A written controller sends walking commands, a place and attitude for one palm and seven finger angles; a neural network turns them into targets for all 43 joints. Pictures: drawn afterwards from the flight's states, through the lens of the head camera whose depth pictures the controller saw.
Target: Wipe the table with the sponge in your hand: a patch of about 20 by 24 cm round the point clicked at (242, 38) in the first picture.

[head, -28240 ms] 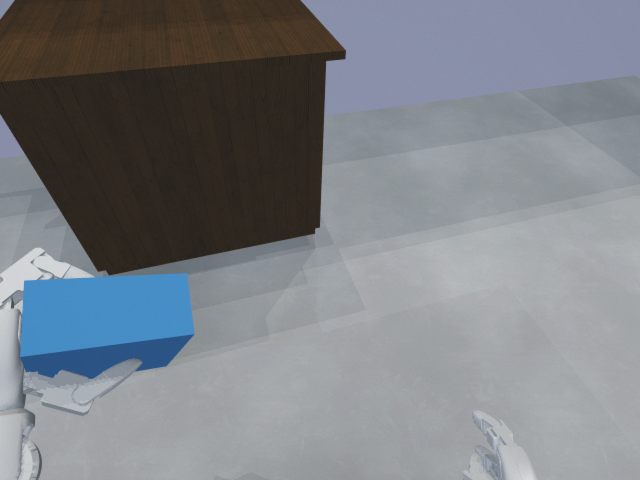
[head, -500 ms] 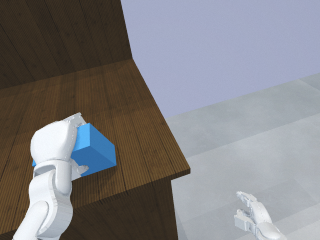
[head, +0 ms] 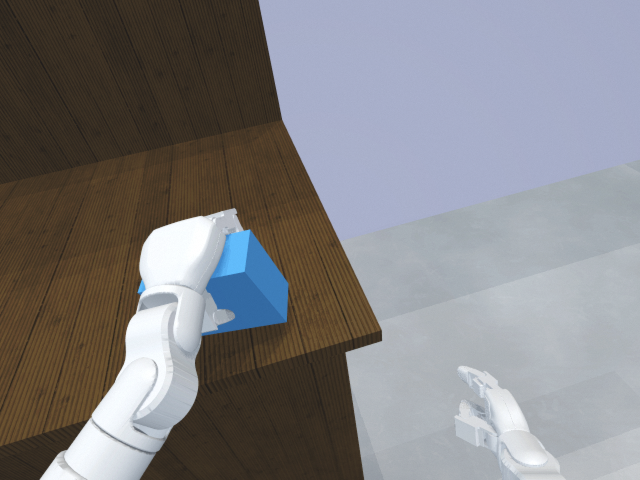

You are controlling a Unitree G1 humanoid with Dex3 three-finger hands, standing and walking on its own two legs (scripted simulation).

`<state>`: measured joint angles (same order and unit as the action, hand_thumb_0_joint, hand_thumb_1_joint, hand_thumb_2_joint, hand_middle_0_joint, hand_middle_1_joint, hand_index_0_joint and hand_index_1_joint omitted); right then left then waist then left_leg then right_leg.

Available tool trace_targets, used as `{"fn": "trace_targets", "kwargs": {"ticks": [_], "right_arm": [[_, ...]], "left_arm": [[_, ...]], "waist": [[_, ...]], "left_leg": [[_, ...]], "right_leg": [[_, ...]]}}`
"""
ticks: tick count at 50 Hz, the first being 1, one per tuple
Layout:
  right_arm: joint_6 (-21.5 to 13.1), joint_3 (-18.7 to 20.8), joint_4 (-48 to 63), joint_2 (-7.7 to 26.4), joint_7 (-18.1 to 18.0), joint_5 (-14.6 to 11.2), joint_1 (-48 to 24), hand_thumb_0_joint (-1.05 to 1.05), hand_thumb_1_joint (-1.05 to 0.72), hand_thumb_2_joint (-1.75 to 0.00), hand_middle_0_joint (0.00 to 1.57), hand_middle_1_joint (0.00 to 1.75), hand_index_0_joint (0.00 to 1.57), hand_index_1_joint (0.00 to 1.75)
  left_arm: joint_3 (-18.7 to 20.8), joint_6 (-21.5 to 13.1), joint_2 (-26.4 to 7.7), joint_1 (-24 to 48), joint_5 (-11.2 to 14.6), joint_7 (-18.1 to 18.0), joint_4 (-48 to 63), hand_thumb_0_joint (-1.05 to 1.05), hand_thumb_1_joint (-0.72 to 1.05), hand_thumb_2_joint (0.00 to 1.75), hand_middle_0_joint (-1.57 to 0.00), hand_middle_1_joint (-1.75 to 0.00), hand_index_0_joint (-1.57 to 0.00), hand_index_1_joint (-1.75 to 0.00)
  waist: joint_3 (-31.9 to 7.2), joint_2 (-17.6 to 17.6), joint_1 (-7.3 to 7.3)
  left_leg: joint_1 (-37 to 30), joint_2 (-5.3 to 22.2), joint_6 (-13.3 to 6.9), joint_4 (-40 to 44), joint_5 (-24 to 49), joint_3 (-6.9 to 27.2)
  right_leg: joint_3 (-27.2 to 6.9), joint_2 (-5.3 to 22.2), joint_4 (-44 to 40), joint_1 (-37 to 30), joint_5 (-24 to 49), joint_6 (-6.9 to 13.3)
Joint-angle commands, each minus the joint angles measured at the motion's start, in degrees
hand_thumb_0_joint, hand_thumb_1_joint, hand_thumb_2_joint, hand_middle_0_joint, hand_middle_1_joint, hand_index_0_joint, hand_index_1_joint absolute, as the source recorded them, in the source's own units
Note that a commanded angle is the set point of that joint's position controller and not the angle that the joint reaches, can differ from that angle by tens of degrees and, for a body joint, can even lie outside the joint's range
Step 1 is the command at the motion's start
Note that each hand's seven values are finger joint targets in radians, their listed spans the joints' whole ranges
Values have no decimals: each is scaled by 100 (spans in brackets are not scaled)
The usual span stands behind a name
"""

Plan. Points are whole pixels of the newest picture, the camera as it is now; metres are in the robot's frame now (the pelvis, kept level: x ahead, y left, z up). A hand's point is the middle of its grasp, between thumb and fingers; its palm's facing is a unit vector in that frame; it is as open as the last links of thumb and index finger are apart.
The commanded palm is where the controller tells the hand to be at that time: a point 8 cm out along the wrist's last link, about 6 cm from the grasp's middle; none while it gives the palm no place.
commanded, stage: wipe forward along the third lane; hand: left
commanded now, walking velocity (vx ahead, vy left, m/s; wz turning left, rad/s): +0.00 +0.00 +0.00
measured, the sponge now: (228, 295) +0.30 +0.17 +0.12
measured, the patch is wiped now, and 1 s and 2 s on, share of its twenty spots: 0.65 0.80 0.95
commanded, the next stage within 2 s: wipe back along the third lane in 1.72 s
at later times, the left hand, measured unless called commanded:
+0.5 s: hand (234, 261) +0.32 +0.16 +0.16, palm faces +0.15 -0.18 -0.97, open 10.0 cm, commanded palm +0.30 +0.18 +0.20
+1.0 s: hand (236, 239) +0.37 +0.18 +0.15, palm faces +0.02 -0.05 -1.00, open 10.0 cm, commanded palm +0.35 +0.21 +0.18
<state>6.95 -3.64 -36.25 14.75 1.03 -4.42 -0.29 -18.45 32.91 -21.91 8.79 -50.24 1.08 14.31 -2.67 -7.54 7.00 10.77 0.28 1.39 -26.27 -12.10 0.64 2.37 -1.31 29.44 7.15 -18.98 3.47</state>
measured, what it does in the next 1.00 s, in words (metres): stands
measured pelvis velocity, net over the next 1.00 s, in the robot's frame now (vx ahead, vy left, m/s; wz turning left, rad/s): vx -0.01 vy -0.04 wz -0.07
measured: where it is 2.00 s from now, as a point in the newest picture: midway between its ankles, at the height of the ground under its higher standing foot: outside the picture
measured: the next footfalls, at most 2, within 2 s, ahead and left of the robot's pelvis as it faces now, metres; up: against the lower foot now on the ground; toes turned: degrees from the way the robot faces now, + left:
none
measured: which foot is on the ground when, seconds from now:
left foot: down 0.00-1.00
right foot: down 0.00-1.00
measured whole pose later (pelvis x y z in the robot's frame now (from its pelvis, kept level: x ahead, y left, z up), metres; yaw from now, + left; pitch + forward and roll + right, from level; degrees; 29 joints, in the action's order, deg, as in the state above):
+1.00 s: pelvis -0.01 -0.04 +0.00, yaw -4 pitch -1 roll +2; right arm 7.7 -2.7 -41.0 18.1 -3.0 -4.4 4.8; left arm -11.3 28.4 -24.8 27.7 -51.1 5.0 -22.7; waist -5.0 -7.0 2.6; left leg 14.2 1.8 -1.8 -27.5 -13.3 3.9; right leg -0.1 -5.3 31.2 12.0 -18.4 6.6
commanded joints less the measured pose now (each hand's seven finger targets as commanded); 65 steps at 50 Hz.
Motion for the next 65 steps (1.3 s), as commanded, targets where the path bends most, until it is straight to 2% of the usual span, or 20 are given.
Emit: {"fn": "trace_targets", "kwargs": {"ticks": [1, 4, 7, 13, 17, 18, 19, 21, 23, 26, 33, 35, 38, 41, 44, 49, 53, 56, 63, 65], "right_arm": [[-214, 199, 1010, 401, 29, -11, -1380, 0, -90, -90, 20, 30, 20, 30], [-169, 200, 1049, 373, 67, -8, -1387, 0, -90, -90, 20, 30, 20, 30], [-10, 205, 998, 419, 34, 19, -1376, 0, -90, -90, 20, 30, 20, 30], [53, 174, 1016, 453, -90, -32, -1339, 0, -90, -90, 20, 30, 20, 30], [90, 205, 962, 516, -196, -7, -1312, 0, -90, -90, 20, 30, 20, 30], [74, 172, 1002, 493, -211, -43, -1294, 0, -90, -90, 20, 30, 20, 30], [81, 183, 922, 543, -242, -31, -1271, 0, -90, -90, 20, 30, 20, 30], [100, 180, 891, 562, -291, -39, -1275, 0, -90, -90, 20, 30, 20, 30], [71, 183, 923, 567, -308, -63, -1234, 0, -90, -90, 20, 30, 20, 30], [62, 183, 786, 633, -368, -44, -1222, 0, -90, -90, 20, 30, 20, 30], [-35, 208, 684, 683, -364, -49, -1137, 0, -90, -90, 20, 30, 20, 30], [-55, 199, 594, 716, -368, -42, -1102, 0, -90, -90, 20, 30, 20, 30], [-106, 236, 554, 739, -357, -38, -976, 0, -90, -90, 20, 30, 20, 30], [-140, 240, 495, 771, -388, -3, -839, 0, -90, -90, 20, 30, 20, 30], [-186, 259, 499, 781, -388, 4, -690, 0, -90, -90, 20, 30, 20, 30], [-209, 275, 423, 808, -429, -6, -501, 0, -90, -90, 20, 30, 20, 30], [-222, 309, 365, 835, -468, 8, -336, 0, -90, -90, 20, 30, 20, 30], [-214, 293, 309, 872, -495, 5, -205, 0, -90, -90, 20, 30, 20, 30], [-181, 350, 299, 890, -503, 17, 74, 0, -90, -90, 20, 30, 20, 30], [-174, 339, 295, 897, -526, 18, 117, 0, -90, -90, 20, 30, 20, 30]], "left_arm": [[105, -181, -63, 1650, 185, -103, 886, 0, 10, 130, -120, -160, -120, -160], [146, -175, -56, 1523, 189, -153, 851, 0, 10, 130, -120, -160, -120, -160], [499, -100, -391, 1474, 169, -176, 635, 0, 10, 130, -120, -160, -120, -160], [638, 4, -584, 1918, 147, -177, 208, 0, 10, 130, -120, -160, -120, -160], [857, 83, -828, 1820, 72, -163, -258, 0, 10, 130, -120, -160, -120, -160], [741, 87, -737, 2091, 78, -141, -305, 0, 10, 130, -120, -160, -120, -160], [897, 119, -925, 2035, 30, -148, -635, 0, 10, 130, -120, -160, -120, -160], [841, 163, -881, 2150, 26, -122, -882, 0, 10, 130, -120, -160, -120, -160], [829, 170, -903, 2390, -4, -93, -977, 0, 10, 130, -120, -160, -120, -160], [842, 241, -1000, 2509, -60, -65, -1635, 0, 10, 130, -120, -160, -120, -160], [944, 253, -1235, 2827, -184, 38, -2461, 0, 10, 130, -120, -160, -120, -160], [897, 272, -1231, 2933, -221, 71, -2902, 0, 10, 130, -120, -160, -120, -160], [1021, 174, -1430, 3212, -242, 116, -3051, 0, 10, 130, -120, -160, -120, -160], [1091, -51, -1454, 3128, -168, 184, -3390, 0, 10, 130, -120, -160, -120, -160], [1196, -290, -1558, 3039, -239, 231, -3422, 0, 10, 130, -120, -160, -120, -160], [1267, -456, -1724, 3244, -271, 223, -3958, 0, 10, 130, -120, -160, -120, -160], [1362, -639, -1920, 3615, -332, 235, -4188, 0, 10, 130, -120, -160, -120, -160], [1421, -765, -2062, 3661, -378, 229, -4625, 0, 10, 130, -120, -160, -120, -160], [1584, -1113, -2361, 4086, -419, 252, -4970, 0, 10, 130, -120, -160, -120, -160], [1600, -1187, -2420, 4109, -439, 225, -5197, 0, 10, 130, -120, -160, -120, -160]], "waist": [[-743, 1064, -219], [-816, 1061, -172], [-840, 1122, -174], [-655, 893, -254], [-706, 1115, -215], [-728, 1051, -281], [-553, 1143, -254], [-460, 1100, -266], [-642, 1085, -292], [-447, 1211, -299], [-722, 1274, -254], [-454, 1343, -292], [-740, 1317, -305], [-598, 1587, -343], [-755, 1551, -360], [-527, 1451, -432], [-845, 1405, -464], [-738, 1450, -507], [-1016, 1376, -545], [-887, 1423, -563]], "left_leg": [[-532, -177, -359, 152, 1009, -148], [-522, -164, -348, 148, 1044, -162], [-441, -158, -344, 134, 1115, -211], [-321, -162, -347, 222, 800, -222], [-255, -184, -358, 163, 794, -246], [-220, -187, -360, 220, 715, -251], [-174, -173, -346, 218, 629, -234], [-117, -191, -353, 220, 512, -242], [-113, -199, -363, 226, 541, -248], [3, -220, -363, 181, 333, -250], [177, -248, -372, 130, 417, -222], [272, -250, -374, 127, 298, -214], [323, -264, -384, 62, 348, -193], [514, -284, -395, -39, 297, -133], [569, -316, -406, -83, 391, -68], [780, -338, -410, -128, 180, -23], [937, -373, -405, -254, 149, 41], [1118, -359, -411, -301, 62, 54], [1310, -374, -435, -354, 7, 117], [1396, -359, -448, -358, -62, 106]], "right_leg": [[-354, -9, -638, 177, 1702, -36], [-367, -12, -602, 126, 1718, -13], [-485, 0, -612, 10, 2026, -33], [-559, -2, -695, 163, 1528, -7], [-664, 11, -735, 91, 1578, -44], [-639, 30, -737, 83, 1460, -36], [-689, 3, -783, 198, 1285, -32], [-706, 20, -850, 263, 1120, -45], [-735, 47, -816, 157, 1181, -41], [-865, 65, -958, 308, 852, -83], [-937, 120, -836, 33, 1237, -122], [-977, 110, -916, 214, 1040, -144], [-1028, 150, -839, 8, 1360, -163], [-1179, 195, -842, -1, 1652, -221], [-1163, 177, -669, -88, 2173, -245], [-1160, 168, -707, 186, 1853, -283], [-1270, 241, -600, 24, 2319, -335], [-1330, 271, -594, 126, 2273, -361], [-1305, 273, -521, 49, 2280, -377], [-1341, 289, -566, 144, 2093, -398]]}}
